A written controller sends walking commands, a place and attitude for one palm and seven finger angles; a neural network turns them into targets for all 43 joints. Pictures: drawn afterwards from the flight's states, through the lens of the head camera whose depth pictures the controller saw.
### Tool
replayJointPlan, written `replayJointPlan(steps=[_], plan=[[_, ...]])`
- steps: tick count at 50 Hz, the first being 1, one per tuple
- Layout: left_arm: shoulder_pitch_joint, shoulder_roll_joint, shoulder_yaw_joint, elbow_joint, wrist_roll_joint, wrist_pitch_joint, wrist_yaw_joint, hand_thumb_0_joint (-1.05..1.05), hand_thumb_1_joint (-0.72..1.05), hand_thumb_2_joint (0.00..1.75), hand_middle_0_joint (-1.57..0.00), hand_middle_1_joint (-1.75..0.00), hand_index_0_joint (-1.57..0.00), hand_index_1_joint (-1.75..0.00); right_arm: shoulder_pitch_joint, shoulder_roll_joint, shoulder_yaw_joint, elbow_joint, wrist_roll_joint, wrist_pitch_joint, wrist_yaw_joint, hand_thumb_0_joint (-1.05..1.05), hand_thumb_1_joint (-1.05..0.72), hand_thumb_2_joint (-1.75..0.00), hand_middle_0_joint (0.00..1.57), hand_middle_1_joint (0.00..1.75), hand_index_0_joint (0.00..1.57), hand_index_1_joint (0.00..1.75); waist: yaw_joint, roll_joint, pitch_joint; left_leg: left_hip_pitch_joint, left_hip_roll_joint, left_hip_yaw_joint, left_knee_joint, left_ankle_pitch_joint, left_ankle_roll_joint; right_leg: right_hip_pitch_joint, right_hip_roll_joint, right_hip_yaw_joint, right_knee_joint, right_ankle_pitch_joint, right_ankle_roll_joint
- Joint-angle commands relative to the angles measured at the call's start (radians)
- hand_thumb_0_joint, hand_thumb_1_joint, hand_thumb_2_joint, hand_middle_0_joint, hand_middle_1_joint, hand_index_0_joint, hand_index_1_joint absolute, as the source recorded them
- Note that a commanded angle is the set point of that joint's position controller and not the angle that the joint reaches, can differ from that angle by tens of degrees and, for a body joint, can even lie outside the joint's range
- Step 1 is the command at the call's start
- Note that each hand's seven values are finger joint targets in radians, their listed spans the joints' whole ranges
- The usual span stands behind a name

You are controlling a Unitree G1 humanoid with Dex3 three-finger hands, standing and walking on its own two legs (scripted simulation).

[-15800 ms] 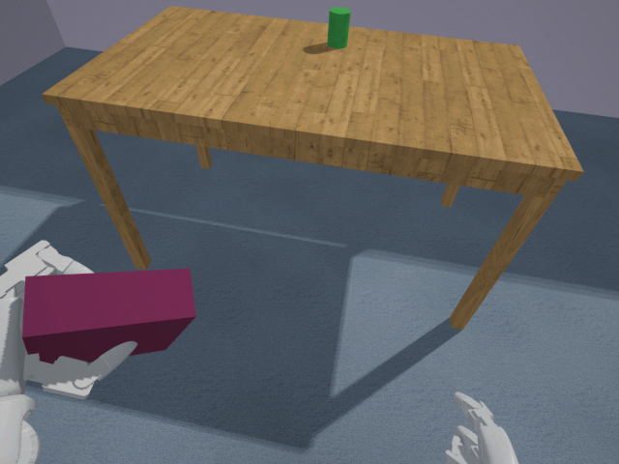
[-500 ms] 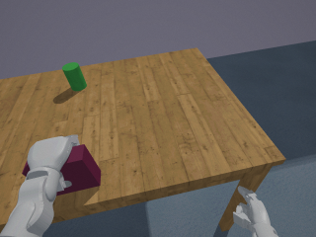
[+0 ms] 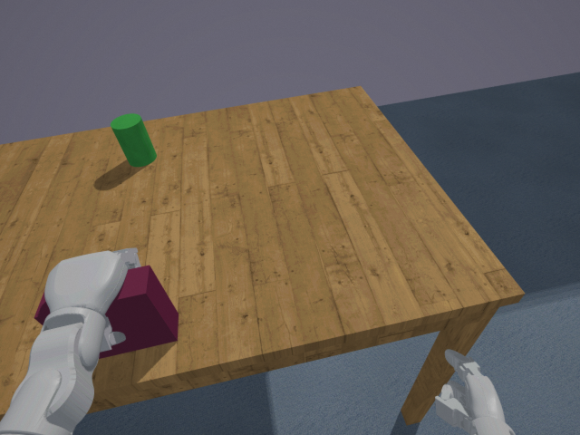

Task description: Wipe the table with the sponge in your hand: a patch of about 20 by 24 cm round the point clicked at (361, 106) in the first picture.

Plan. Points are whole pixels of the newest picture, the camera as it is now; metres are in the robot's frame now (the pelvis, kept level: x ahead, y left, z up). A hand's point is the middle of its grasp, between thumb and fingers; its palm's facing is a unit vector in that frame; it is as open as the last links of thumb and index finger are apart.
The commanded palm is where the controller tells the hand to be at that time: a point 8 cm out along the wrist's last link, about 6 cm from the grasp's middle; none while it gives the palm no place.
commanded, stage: wipe forward along the first lane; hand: left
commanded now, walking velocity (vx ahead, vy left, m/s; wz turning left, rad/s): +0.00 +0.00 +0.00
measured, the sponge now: (122, 323) +0.23 +0.30 +0.02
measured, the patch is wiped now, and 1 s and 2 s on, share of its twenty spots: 0.10 0.30 0.35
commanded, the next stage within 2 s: slide across to the middle lane in 1.48 s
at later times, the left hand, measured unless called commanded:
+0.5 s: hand (117, 267) +0.30 +0.32 +0.07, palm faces -0.08 +0.00 -1.00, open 9.5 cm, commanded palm +0.28 +0.31 +0.10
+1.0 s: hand (120, 243) +0.34 +0.34 +0.07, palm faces -0.11 +0.01 -0.99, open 9.5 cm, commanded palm +0.33 +0.33 +0.10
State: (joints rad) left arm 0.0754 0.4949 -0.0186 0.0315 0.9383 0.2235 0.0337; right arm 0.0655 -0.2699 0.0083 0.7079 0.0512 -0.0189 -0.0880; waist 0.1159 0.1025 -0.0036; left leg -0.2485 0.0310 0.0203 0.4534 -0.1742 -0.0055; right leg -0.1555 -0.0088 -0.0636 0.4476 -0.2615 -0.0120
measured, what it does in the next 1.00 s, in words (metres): stands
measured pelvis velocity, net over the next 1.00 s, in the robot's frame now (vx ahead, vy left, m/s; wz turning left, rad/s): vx -0.01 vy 0.00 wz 0.00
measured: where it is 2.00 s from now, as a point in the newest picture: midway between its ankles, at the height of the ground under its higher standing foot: outside the picture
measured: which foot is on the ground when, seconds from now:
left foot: down 0.00-1.00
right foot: down 0.00-1.00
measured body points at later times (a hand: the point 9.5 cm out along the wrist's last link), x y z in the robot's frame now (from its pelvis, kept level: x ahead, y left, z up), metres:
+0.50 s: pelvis -0.01 +0.00 -0.01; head +0.00 -0.04 +0.44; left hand +0.30 +0.32 +0.12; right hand +0.18 -0.24 -0.12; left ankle +0.04 +0.13 -0.74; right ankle -0.01 -0.11 -0.74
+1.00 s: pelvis -0.01 +0.00 -0.01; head +0.01 -0.02 +0.44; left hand +0.34 +0.34 +0.12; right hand +0.13 -0.26 -0.13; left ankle +0.04 +0.13 -0.74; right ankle -0.01 -0.11 -0.74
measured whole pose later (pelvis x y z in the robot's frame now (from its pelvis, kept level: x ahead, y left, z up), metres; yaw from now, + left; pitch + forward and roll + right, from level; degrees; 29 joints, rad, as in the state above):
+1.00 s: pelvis -0.01 +0.00 -0.01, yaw +0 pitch +5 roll -1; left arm -0.47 0.58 0.01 0.70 1.00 0.08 0.05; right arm 0.20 -0.29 -0.01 0.74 0.09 0.05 -0.08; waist 0.04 0.08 -0.07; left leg -0.46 0.04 0.00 0.56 -0.19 0.00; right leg -0.36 0.00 -0.07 0.55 -0.28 -0.01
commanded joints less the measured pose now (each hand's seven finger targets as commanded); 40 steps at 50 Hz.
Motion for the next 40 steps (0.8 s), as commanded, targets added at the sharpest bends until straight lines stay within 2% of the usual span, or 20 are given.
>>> replayJointPlan(steps=[1,3,5,7,9,10,11,12,14,15,16,19,20,21,24,25,26,35,38,40], plan=[[-0.287,0.2,0.109,-0.047,0.026,0.0,0.032,0.0,0.1,1.3,-1.2,-1.6,-1.2,-1.6,-0.163,-0.104,-0.037,-0.151,0.0,-0.05,-0.013,0.0,-0.9,-0.9,0.2,0.3,0.2,0.3,-0.024,-0.098,-0.14,0.121,-0.054,-0.037,-0.027,0.049,0.046,-0.108,0.024,0.061,-0.107,0.074,-0.039],[-0.295,0.185,0.095,-0.001,0.027,-0.003,0.025,0.0,0.1,1.3,-1.2,-1.6,-1.2,-1.6,-0.147,-0.11,-0.043,-0.141,0.001,-0.047,-0.011,0.0,-0.9,-0.9,0.2,0.3,0.2,0.3,-0.026,-0.115,-0.146,0.119,-0.052,-0.035,-0.019,0.068,0.045,-0.113,0.022,0.057,-0.102,0.107,-0.038],[-0.299,0.217,0.118,0.009,0.024,-0.004,0.02,0.0,0.1,1.3,-1.2,-1.6,-1.2,-1.6,-0.154,-0.115,-0.041,-0.145,0.003,-0.045,-0.01,0.0,-0.9,-0.9,0.2,0.3,0.2,0.3,-0.023,-0.093,-0.154,0.115,-0.055,-0.04,-0.019,0.057,0.045,-0.109,0.026,0.076,-0.1,0.102,-0.043],[-0.35,0.171,0.067,0.044,0.033,-0.012,0.012,0.0,0.1,1.3,-1.2,-1.6,-1.2,-1.6,-0.135,-0.11,-0.04,-0.142,0.006,-0.042,-0.009,0.0,-0.9,-0.9,0.2,0.3,0.2,0.3,-0.038,-0.108,-0.149,0.099,-0.054,-0.039,-0.014,0.051,0.046,-0.132,0.024,0.049,-0.094,0.094,-0.037],[-0.378,0.17,0.059,0.082,0.039,-0.018,0.009,0.0,0.1,1.3,-1.2,-1.6,-1.2,-1.6,-0.121,-0.114,-0.045,-0.136,0.007,-0.037,-0.005,0.0,-0.9,-0.9,0.2,0.3,0.2,0.3,-0.041,-0.121,-0.141,0.087,-0.054,-0.039,-0.013,0.031,0.046,-0.146,0.024,0.047,-0.093,0.079,-0.036],[-0.391,0.205,0.09,0.076,0.041,-0.022,0.012,0.0,0.1,1.3,-1.2,-1.6,-1.2,-1.6,-0.125,-0.117,-0.045,-0.141,0.008,-0.038,-0.006,0.0,-0.9,-0.9,0.2,0.3,0.2,0.3,-0.036,-0.102,-0.142,0.089,-0.055,-0.043,-0.016,0.017,0.046,-0.148,0.031,0.061,-0.093,0.061,-0.042],[-0.412,0.141,0.028,0.089,0.04,-0.024,0.009,0.0,0.1,1.3,-1.2,-1.6,-1.2,-1.6,-0.115,-0.11,-0.041,-0.149,0.011,-0.039,-0.006,0.0,-0.9,-0.9,0.2,0.3,0.2,0.3,-0.047,-0.105,-0.152,0.08,-0.057,-0.035,-0.01,0.011,0.05,-0.152,0.026,0.042,-0.085,0.058,-0.037],[-0.44,0.186,0.065,0.121,0.044,-0.031,0.012,0.0,0.1,1.3,-1.2,-1.6,-1.2,-1.6,-0.1,-0.116,-0.046,-0.134,0.011,-0.037,-0.009,0.0,-0.9,-0.9,0.2,0.3,0.2,0.3,-0.051,-0.14,-0.155,0.079,-0.054,-0.037,-0.003,0.009,0.051,-0.162,0.027,0.048,-0.087,0.059,-0.036],[-0.452,0.173,0.05,0.163,0.042,-0.034,0.011,0.0,0.1,1.3,-1.2,-1.6,-1.2,-1.6,-0.09,-0.12,-0.049,-0.131,0.012,-0.03,-0.009,0.0,-0.9,-0.9,0.2,0.3,0.2,0.3,-0.053,-0.143,-0.147,0.064,-0.055,-0.032,0.0,-0.002,0.051,-0.17,0.024,0.047,-0.088,0.057,-0.032],[-0.467,0.221,0.091,0.185,0.043,-0.035,0.015,0.0,0.1,1.3,-1.2,-1.6,-1.2,-1.6,-0.085,-0.127,-0.05,-0.126,0.014,-0.03,-0.01,0.0,-0.9,-0.9,0.2,0.3,0.2,0.3,-0.054,-0.153,-0.144,0.06,-0.054,-0.036,0.0,-0.014,0.051,-0.174,0.03,0.062,-0.088,0.045,-0.037],[-0.478,0.181,0.052,0.211,0.048,-0.033,0.011,0.0,0.1,1.3,-1.2,-1.6,-1.2,-1.6,-0.078,-0.123,-0.047,-0.131,0.016,-0.027,-0.01,0.0,-0.9,-0.9,0.2,0.3,0.2,0.3,-0.058,-0.149,-0.143,0.043,-0.058,-0.032,0.002,-0.017,0.052,-0.178,0.027,0.044,-0.083,0.039,-0.034],[-0.483,0.188,0.053,0.259,0.052,-0.04,0.011,0.0,0.1,1.3,-1.2,-1.6,-1.2,-1.6,-0.062,-0.129,-0.054,-0.125,0.016,-0.017,-0.006,0.0,-0.9,-0.9,0.2,0.3,0.2,0.3,-0.055,-0.146,-0.152,0.03,-0.058,-0.029,0.013,-0.005,0.052,-0.179,0.024,0.048,-0.074,0.064,-0.033],[-0.497,0.236,0.093,0.268,0.055,-0.042,0.014,0.0,0.1,1.3,-1.2,-1.6,-1.2,-1.6,-0.058,-0.137,-0.055,-0.121,0.017,-0.016,-0.005,0.0,-0.9,-0.9,0.2,0.3,0.2,0.3,-0.055,-0.134,-0.161,0.031,-0.055,-0.031,0.014,-0.013,0.051,-0.179,0.028,0.063,-0.072,0.057,-0.039],[-0.499,0.207,0.064,0.287,0.057,-0.041,0.011,0.0,0.1,1.3,-1.2,-1.6,-1.2,-1.6,-0.049,-0.132,-0.053,-0.13,0.018,-0.013,-0.006,0.0,-0.9,-0.9,0.2,0.3,0.2,0.3,-0.058,-0.15,-0.169,0.015,-0.059,-0.026,0.02,-0.014,0.054,-0.174,0.025,0.049,-0.067,0.054,-0.034],[-0.526,0.229,0.075,0.333,0.06,-0.051,0.008,0.0,0.1,1.3,-1.2,-1.6,-1.2,-1.6,-0.034,-0.139,-0.057,-0.122,0.019,-0.003,-0.003,0.0,-0.9,-0.9,0.2,0.3,0.2,0.3,-0.061,-0.149,-0.156,-0.005,-0.057,-0.027,0.026,-0.018,0.053,-0.19,0.023,0.049,-0.062,0.056,-0.032],[-0.547,0.278,0.117,0.337,0.061,-0.056,0.013,0.0,0.1,1.3,-1.2,-1.6,-1.2,-1.6,-0.031,-0.145,-0.059,-0.118,0.02,-0.003,-0.006,0.0,-0.9,-0.9,0.2,0.3,0.2,0.3,-0.06,-0.15,-0.161,-0.003,-0.056,-0.029,0.027,-0.027,0.053,-0.192,0.029,0.06,-0.063,0.042,-0.035],[-0.574,0.224,0.06,0.338,0.061,-0.06,0.01,0.0,0.1,1.3,-1.2,-1.6,-1.2,-1.6,-0.026,-0.138,-0.056,-0.129,0.022,-0.003,-0.006,0.0,-0.9,-0.9,0.2,0.3,0.2,0.3,-0.071,-0.133,-0.165,-0.01,-0.059,-0.024,0.029,-0.033,0.055,-0.199,0.025,0.046,-0.059,0.033,-0.032],[-0.642,0.308,0.122,0.44,0.068,-0.096,0.024,0.0,0.1,1.3,-1.2,-1.6,-1.2,-1.6,0.022,-0.155,-0.068,-0.111,0.023,0.014,-0.003,0.0,-0.9,-0.9,0.2,0.3,0.2,0.3,-0.072,-0.131,-0.192,-0.036,-0.053,-0.028,0.038,-0.034,0.058,-0.209,0.027,0.053,-0.05,0.04,-0.036],[-0.652,0.269,0.083,0.464,0.071,-0.103,0.029,0.0,0.1,1.3,-1.2,-1.6,-1.2,-1.6,0.031,-0.151,-0.071,-0.112,0.026,0.02,0.001,0.0,-0.9,-0.9,0.2,0.3,0.2,0.3,-0.081,-0.13,-0.195,-0.039,-0.052,-0.02,0.047,-0.037,0.059,-0.221,0.023,0.051,-0.051,0.039,-0.03],[-0.689,0.309,0.112,0.491,0.073,-0.106,0.033,0.0,0.1,1.3,-1.2,-1.6,-1.2,-1.6,0.038,-0.156,-0.069,-0.104,0.026,0.023,0.001,0.0,-0.9,-0.9,0.2,0.3,0.2,0.3,-0.083,-0.127,-0.176,-0.056,-0.051,-0.03,0.038,-0.052,0.057,-0.232,0.028,0.05,-0.052,0.021,-0.035]])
